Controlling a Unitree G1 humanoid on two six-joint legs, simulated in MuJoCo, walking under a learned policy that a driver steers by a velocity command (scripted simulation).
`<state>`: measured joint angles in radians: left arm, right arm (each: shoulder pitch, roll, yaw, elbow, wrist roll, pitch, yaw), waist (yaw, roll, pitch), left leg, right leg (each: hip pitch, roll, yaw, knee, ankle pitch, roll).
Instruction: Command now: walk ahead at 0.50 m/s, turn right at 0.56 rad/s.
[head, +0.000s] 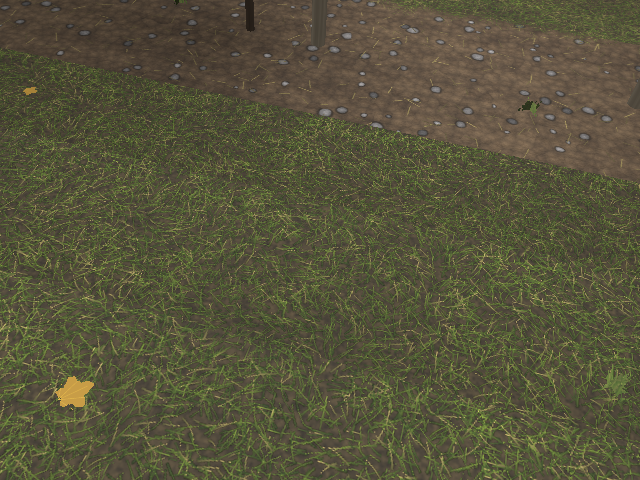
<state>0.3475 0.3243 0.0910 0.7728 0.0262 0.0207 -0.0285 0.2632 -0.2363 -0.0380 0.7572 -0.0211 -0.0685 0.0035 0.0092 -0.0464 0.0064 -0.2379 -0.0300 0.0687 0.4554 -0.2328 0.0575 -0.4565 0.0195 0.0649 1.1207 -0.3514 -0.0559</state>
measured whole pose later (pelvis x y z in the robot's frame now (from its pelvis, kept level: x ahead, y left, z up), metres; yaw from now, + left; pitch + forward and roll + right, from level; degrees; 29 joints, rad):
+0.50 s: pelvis +0.28 -0.09 -0.15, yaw -16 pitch -1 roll +5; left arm -0.01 0.25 0.06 0.80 0.05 0.00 -0.05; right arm 0.60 -0.21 -0.02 0.98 -0.04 -0.06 -0.05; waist -0.11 -0.06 0.06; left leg 0.02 0.10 0.26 1.30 -0.82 -0.02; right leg -0.41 -0.04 -0.06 0.39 0.46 -0.13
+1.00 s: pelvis +0.52 -0.14 -0.20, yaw -32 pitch +0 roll -1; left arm 0.42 0.28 0.06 0.92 0.01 -0.03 0.01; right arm 0.03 -0.22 -0.03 0.75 -0.03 -0.07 0.01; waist 0.06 -0.03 0.01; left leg -0.38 -0.02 -0.01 0.57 -0.19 0.04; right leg -0.17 0.14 0.15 0.76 -0.46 -0.09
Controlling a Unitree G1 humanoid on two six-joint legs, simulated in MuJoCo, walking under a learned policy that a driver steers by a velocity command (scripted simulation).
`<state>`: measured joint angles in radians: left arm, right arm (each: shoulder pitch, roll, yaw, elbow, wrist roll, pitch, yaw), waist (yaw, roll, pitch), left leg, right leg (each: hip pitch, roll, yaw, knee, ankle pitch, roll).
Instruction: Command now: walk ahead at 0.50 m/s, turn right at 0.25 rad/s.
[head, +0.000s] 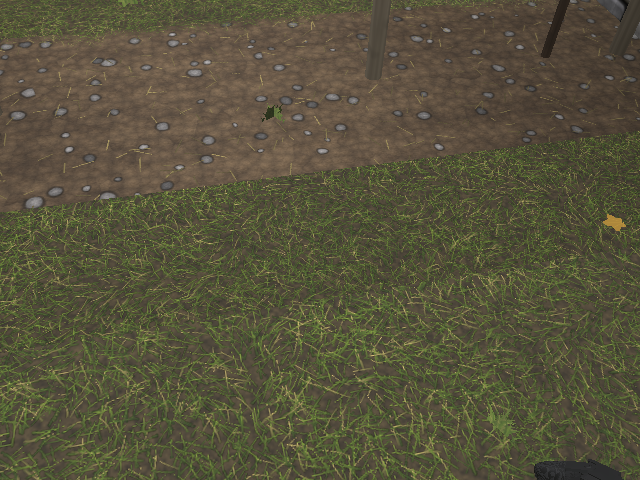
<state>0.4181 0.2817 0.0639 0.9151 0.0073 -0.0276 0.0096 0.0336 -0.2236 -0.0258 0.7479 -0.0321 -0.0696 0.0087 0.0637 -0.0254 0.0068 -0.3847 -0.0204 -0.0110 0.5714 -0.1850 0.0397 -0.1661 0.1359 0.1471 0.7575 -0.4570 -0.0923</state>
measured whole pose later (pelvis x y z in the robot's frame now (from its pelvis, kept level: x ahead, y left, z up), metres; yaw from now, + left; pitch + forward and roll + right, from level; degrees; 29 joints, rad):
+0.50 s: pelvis +0.21 -0.03 +0.00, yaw -2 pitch +0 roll +1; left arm 0.06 0.24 0.03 0.84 0.04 -0.03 -0.03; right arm 0.44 -0.24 -0.05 0.97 -0.01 -0.05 0.00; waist -0.06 0.00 0.01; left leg -0.05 -0.01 0.02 0.56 -0.44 0.03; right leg -0.35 0.00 -0.03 0.61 -0.27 -0.07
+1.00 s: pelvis +0.47 -0.05 -0.10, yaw +10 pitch +0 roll -3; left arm 0.51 0.19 0.01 1.04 0.06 -0.12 0.04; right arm 0.02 -0.25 -0.06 0.85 -0.04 0.00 0.06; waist 0.10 0.05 0.06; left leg -0.52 0.00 0.09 0.51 0.53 0.08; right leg 0.01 0.03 -0.26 0.94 -0.86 -0.03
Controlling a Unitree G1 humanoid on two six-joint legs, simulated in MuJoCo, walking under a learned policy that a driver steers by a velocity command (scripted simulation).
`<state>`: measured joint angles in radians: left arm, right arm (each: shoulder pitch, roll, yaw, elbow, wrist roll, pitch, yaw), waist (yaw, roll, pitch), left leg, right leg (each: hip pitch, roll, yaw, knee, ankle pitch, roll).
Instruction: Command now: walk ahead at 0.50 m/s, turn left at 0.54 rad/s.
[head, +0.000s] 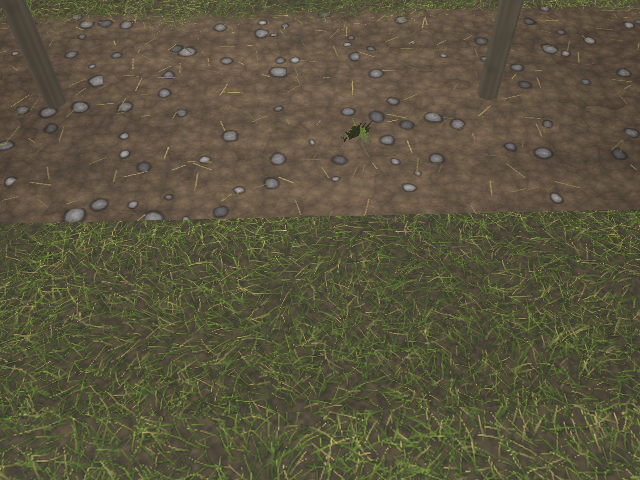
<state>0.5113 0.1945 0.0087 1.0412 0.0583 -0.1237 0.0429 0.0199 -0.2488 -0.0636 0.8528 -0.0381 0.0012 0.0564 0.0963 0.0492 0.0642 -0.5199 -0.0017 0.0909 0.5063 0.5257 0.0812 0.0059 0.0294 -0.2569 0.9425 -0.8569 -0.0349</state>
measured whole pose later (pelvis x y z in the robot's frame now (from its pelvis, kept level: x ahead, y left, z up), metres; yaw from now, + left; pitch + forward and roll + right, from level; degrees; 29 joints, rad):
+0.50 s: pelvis +0.28 -0.03 -0.09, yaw +19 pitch +0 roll +0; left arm 0.08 0.21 0.02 0.76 0.03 -0.07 0.02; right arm 0.37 -0.29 -0.08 0.90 -0.02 -0.02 0.00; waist -0.05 0.03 0.01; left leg -0.29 -0.14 -0.10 0.99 -0.52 0.11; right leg -0.42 0.00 0.02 0.63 -0.22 -0.01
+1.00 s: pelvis +0.43 +0.08 -0.09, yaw +38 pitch +1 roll -1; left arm 0.25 0.27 0.06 0.82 0.02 0.00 0.02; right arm 0.10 -0.25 -0.05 0.73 0.00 0.00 0.01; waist 0.04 -0.02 0.10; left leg -0.44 -0.08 0.02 0.61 -0.19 0.11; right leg -0.37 -0.07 -0.04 1.19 -0.51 0.04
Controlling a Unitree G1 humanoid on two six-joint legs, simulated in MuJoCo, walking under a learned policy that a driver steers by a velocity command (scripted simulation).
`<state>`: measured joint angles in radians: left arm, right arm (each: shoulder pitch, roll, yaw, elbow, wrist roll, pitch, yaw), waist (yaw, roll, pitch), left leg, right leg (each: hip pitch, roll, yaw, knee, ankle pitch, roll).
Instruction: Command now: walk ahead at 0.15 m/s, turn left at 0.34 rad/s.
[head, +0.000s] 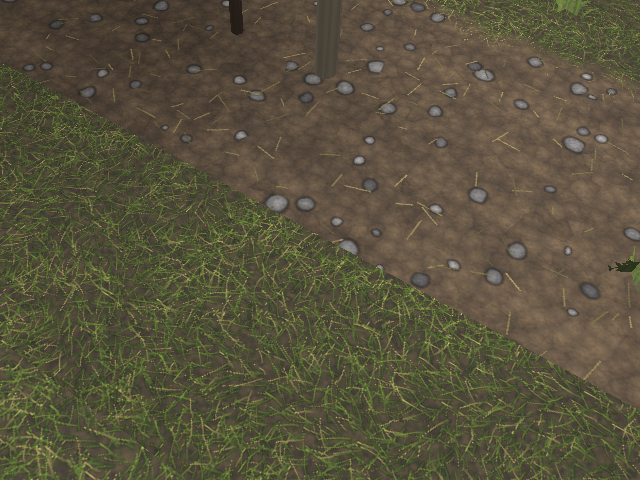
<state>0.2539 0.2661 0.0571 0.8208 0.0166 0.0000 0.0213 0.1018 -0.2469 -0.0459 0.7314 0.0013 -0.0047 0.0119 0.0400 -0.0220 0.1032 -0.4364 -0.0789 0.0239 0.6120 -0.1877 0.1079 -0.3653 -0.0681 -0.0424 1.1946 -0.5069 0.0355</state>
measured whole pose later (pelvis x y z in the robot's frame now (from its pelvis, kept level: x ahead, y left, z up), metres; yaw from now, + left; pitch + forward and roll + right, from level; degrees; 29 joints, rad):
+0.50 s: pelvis +0.01 -0.01 +0.01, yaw -10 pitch +0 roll +2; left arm 0.24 0.26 0.04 0.79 0.00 0.09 -0.02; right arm 0.14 -0.25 -0.04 0.80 0.00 0.05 -0.03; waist 0.01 0.00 0.00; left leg -0.32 -0.02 0.18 0.48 -0.17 0.08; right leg -0.16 0.02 -0.01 0.54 -0.40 -0.07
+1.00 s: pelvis +0.00 +0.01 +0.02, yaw -28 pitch +1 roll +0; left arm 0.26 0.35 0.07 0.67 -0.01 0.07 -0.03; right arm 0.11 -0.30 -0.04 0.70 -0.01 0.05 -0.01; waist 0.04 -0.01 0.03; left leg -0.29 -0.06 -0.06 0.54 -0.32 0.00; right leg -0.22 0.14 0.30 0.46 -0.24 -0.03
